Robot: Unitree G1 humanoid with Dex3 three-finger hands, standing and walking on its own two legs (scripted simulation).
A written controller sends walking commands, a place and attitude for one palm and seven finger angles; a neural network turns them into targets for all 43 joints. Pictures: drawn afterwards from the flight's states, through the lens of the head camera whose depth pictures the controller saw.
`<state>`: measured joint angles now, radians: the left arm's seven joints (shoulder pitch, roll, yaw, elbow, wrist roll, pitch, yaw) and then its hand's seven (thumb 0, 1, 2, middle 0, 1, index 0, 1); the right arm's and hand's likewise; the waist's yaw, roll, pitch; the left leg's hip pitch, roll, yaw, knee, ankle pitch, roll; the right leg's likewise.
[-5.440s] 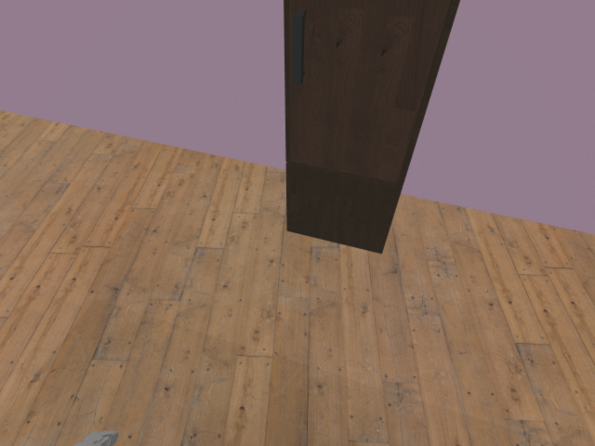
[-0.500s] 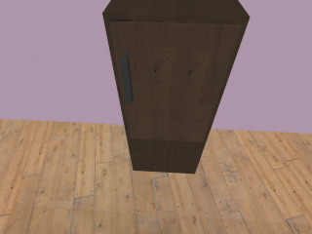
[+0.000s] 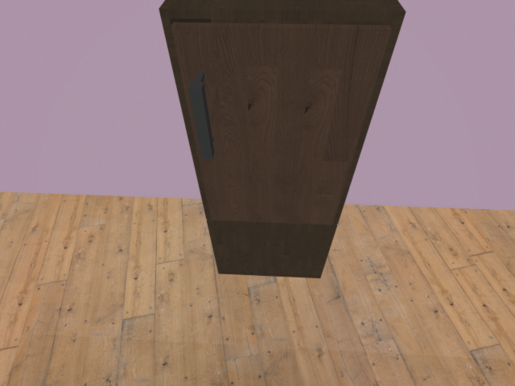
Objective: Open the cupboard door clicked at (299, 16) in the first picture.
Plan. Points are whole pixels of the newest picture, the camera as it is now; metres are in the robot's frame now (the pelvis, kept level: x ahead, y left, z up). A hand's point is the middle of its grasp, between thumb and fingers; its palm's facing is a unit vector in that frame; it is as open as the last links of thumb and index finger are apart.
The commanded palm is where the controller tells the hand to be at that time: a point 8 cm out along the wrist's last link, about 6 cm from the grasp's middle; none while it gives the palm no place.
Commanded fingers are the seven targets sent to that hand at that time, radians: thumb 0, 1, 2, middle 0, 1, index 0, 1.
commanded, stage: look again from close up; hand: left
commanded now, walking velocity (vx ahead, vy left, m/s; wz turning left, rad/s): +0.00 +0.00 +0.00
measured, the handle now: (204, 117) +0.62 +0.14 +0.08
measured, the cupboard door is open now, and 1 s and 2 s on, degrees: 0 0 0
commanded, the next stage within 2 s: shuffle to correct the standing spot in 0.30 s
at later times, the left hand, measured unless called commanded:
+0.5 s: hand out of the picture +0.03 +0.17 -0.17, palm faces -0.01 -0.98 -0.19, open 7.4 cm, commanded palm none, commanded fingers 0.00 0.90 0.90 -0.20 -0.30 -0.20 -0.30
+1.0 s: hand out of the picture +0.04 +0.14 -0.17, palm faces +0.01 -0.98 -0.21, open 7.4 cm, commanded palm none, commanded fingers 0.00 0.90 0.90 -0.20 -0.30 -0.20 -0.30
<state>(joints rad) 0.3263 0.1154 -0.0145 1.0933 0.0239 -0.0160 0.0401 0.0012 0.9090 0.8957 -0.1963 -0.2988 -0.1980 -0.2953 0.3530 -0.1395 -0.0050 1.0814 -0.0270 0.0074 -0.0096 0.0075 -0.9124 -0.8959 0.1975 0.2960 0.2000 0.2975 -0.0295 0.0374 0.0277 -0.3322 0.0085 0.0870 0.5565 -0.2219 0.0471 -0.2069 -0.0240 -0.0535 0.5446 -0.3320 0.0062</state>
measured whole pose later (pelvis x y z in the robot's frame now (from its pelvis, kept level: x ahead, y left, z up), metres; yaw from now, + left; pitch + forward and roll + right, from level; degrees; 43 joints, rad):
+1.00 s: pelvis +0.05 -0.03 +0.00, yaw -2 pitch +1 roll +1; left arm 0.32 0.14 0.01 1.05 0.03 0.00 0.05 0.00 0.91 0.90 -0.20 -0.30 -0.20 -0.30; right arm 0.20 -0.16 -0.02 1.07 -0.01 0.01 -0.04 0.01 -0.91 -0.90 0.20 0.30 0.20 0.30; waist 0.02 -0.02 0.04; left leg -0.26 0.04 0.10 0.55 -0.29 -0.01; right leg -0.16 0.00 -0.03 0.54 -0.40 -0.03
